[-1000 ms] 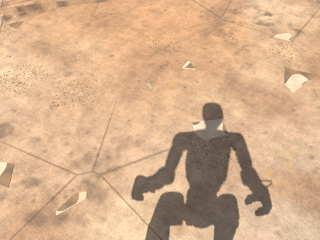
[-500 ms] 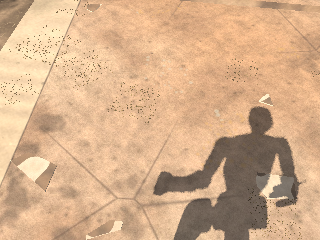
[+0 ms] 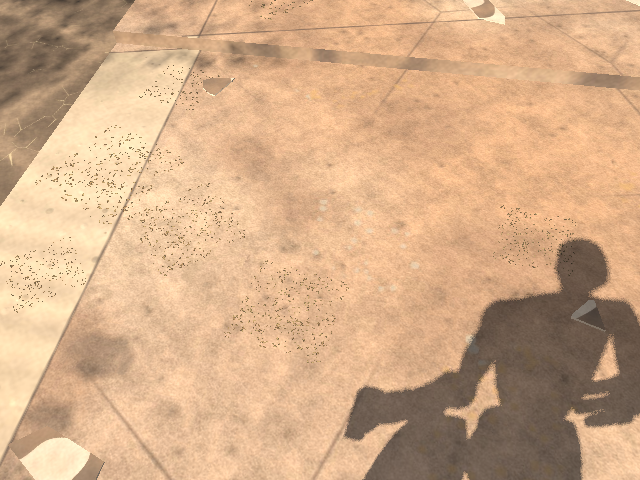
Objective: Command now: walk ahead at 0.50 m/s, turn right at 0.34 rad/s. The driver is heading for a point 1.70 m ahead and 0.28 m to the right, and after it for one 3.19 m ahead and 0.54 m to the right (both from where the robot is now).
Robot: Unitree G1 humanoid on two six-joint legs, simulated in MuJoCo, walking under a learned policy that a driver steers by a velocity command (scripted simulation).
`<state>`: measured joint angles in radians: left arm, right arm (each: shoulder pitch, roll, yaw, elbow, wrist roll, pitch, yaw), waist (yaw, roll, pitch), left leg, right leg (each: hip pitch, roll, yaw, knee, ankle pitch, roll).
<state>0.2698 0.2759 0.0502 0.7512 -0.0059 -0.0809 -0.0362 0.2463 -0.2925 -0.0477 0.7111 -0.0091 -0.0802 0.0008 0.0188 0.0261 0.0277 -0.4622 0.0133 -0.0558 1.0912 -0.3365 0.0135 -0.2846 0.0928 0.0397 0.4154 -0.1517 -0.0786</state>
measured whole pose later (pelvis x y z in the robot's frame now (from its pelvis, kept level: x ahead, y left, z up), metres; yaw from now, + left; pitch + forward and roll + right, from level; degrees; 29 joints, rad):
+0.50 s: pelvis +0.27 +0.03 +0.00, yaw -17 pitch +1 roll +1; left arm 0.29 0.33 0.07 0.72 -0.03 -0.02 0.00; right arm 0.23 -0.26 -0.06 0.73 -0.01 -0.10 0.01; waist -0.01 -0.05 0.01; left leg -0.22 -0.03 0.04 0.39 -0.19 0.03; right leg -0.53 -0.04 0.06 1.14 -0.34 0.00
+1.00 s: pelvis +0.50 -0.12 +0.00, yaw -21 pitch +1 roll -1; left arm 0.23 0.26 0.05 0.72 0.01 -0.07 -0.02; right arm 0.27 -0.31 -0.06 0.84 0.03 -0.05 0.01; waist 0.00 0.04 0.04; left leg -0.51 0.10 -0.05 1.15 -0.33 -0.01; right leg -0.25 0.01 -0.11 0.42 -0.18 -0.05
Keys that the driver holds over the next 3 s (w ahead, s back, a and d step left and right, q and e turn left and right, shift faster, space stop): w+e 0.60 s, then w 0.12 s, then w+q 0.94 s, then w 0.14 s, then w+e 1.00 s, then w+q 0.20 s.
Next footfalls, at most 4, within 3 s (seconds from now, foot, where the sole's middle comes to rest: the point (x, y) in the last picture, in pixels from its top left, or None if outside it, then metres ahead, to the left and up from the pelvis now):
0.32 left None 0.35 0.12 -0.78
0.82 right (466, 457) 0.53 -0.24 -0.78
1.34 left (382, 312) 0.88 -0.08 -0.78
1.84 right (452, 223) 1.16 -0.29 -0.78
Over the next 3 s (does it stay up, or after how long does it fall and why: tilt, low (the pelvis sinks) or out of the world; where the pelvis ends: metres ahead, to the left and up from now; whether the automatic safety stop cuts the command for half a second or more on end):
stays up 1.58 -0.30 0.00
